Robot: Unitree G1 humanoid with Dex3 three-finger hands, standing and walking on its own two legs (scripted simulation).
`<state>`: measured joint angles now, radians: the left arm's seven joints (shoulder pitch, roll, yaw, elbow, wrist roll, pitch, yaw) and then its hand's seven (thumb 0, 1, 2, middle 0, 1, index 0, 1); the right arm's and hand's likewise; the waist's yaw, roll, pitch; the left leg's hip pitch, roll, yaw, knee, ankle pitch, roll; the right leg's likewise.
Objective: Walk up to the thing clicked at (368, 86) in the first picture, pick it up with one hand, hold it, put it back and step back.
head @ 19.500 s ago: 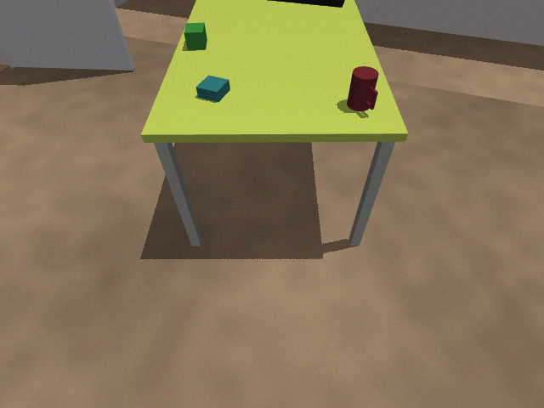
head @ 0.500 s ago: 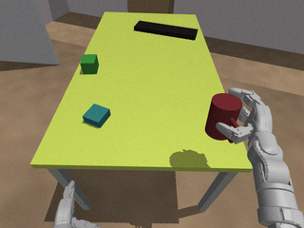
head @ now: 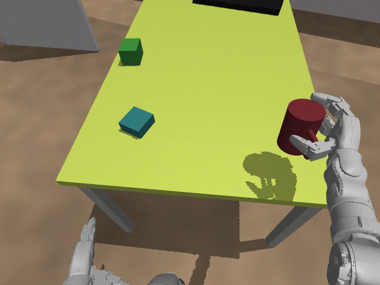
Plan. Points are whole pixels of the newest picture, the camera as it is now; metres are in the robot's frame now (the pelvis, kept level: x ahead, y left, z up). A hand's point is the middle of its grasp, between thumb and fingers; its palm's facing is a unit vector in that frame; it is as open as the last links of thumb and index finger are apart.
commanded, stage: crouch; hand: right
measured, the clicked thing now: (302, 133) +0.44 -0.19 +0.04
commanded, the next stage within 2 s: lower in 0.36 s
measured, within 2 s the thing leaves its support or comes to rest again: rests again in 1.96 s
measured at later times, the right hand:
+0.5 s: hand (310, 127) +0.46 -0.21 +0.04, palm faces +0.18 +0.98 +0.00, open 12.7 cm
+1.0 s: hand (302, 139) +0.47 -0.22 -0.02, palm faces +0.18 +0.98 +0.01, open 12.6 cm
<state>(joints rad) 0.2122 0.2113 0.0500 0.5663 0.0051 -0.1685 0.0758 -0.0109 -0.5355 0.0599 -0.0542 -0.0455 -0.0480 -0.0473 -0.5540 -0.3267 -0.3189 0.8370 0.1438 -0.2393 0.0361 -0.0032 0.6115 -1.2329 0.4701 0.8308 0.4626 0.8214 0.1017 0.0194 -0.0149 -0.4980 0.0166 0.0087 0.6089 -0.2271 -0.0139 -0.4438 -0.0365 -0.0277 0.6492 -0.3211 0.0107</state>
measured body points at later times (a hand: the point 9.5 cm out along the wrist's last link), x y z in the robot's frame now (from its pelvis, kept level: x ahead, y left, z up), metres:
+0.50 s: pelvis +0.01 -0.01 -0.02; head +0.08 -0.03 +0.42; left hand +0.16 +0.26 -0.07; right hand +0.45 -0.27 +0.04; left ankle +0.05 +0.13 -0.72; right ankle +0.00 -0.13 -0.72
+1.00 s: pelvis -0.01 -0.01 -0.06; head +0.10 -0.04 +0.38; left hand +0.14 +0.26 -0.07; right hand +0.45 -0.27 -0.02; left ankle +0.05 +0.13 -0.72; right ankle +0.00 -0.13 -0.72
